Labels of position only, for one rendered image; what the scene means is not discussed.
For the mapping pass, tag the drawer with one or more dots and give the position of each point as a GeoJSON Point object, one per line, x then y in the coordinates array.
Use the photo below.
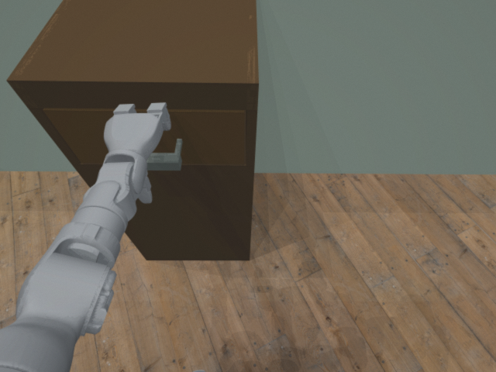
{"type": "Point", "coordinates": [209, 136]}

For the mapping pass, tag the robot left forearm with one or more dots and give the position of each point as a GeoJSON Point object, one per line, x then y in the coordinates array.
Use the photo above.
{"type": "Point", "coordinates": [97, 227]}

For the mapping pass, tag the handle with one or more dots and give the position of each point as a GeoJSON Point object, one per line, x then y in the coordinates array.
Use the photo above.
{"type": "Point", "coordinates": [166, 161]}

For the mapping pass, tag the cabinet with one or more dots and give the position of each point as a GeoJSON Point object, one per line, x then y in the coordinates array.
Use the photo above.
{"type": "Point", "coordinates": [191, 54]}

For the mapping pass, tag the robot left upper arm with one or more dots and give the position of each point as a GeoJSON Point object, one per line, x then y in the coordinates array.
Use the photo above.
{"type": "Point", "coordinates": [68, 298]}

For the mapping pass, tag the robot left hand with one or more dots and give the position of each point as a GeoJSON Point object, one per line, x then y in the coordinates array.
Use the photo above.
{"type": "Point", "coordinates": [138, 132]}

